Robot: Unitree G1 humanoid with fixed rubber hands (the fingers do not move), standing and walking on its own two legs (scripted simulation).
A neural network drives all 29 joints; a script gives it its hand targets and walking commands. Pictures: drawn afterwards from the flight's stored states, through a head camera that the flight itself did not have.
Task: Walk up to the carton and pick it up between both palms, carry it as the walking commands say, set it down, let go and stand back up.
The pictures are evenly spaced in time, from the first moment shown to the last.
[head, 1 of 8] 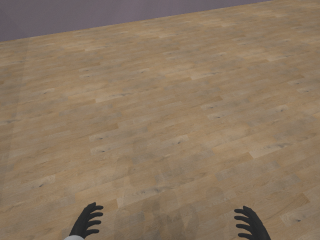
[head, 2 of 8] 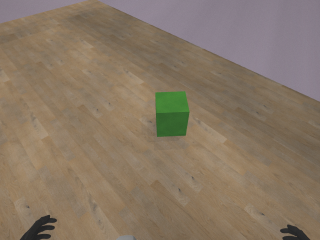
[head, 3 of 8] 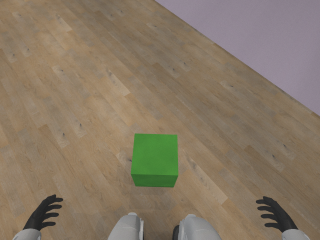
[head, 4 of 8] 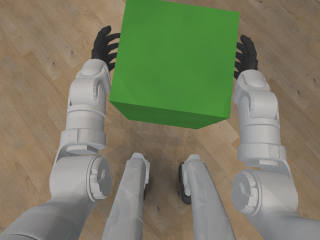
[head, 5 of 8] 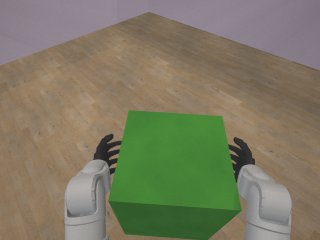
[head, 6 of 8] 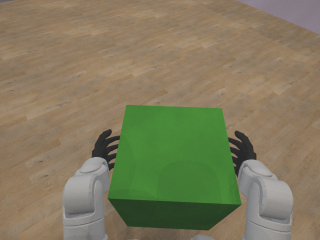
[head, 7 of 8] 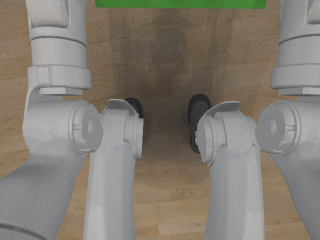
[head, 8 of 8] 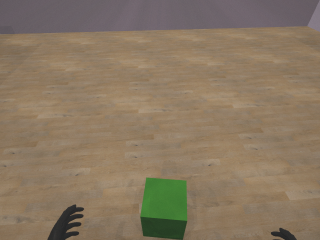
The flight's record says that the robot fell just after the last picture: no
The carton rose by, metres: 0.65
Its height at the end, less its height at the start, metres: +0.00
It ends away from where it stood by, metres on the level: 1.75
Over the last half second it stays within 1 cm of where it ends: yes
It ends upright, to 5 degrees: yes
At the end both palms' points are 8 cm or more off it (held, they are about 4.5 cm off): yes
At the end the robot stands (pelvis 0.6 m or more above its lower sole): yes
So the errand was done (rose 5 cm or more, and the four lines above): yes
